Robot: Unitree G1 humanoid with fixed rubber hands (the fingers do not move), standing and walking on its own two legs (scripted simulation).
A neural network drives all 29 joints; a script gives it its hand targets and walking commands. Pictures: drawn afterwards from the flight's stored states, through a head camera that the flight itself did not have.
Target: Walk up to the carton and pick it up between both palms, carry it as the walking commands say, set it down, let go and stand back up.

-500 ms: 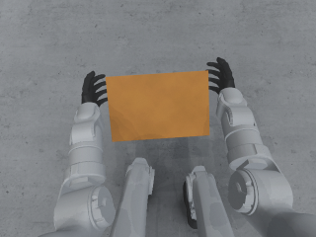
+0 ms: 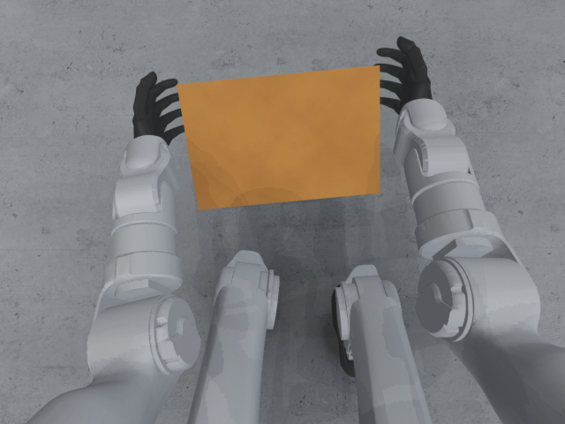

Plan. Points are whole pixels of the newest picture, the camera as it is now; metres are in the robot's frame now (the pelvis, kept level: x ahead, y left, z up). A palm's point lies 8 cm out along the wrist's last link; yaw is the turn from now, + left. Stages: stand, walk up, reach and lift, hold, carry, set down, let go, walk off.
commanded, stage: set down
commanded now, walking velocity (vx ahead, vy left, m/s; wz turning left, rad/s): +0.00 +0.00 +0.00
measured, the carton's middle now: (282, 135) +0.49 +0.07 -0.20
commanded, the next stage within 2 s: none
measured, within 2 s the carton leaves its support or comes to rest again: neither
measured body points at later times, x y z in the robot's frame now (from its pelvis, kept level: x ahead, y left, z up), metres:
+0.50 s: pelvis -0.01 +0.00 -0.06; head +0.33 +0.03 +0.23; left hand +0.48 +0.24 -0.21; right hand +0.55 -0.09 -0.21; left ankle +0.13 +0.13 -0.45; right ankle +0.09 -0.12 -0.45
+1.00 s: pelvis +0.01 +0.00 -0.09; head +0.37 +0.02 +0.17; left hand +0.50 +0.24 -0.28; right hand +0.56 -0.10 -0.28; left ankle +0.13 +0.13 -0.45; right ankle +0.09 -0.11 -0.45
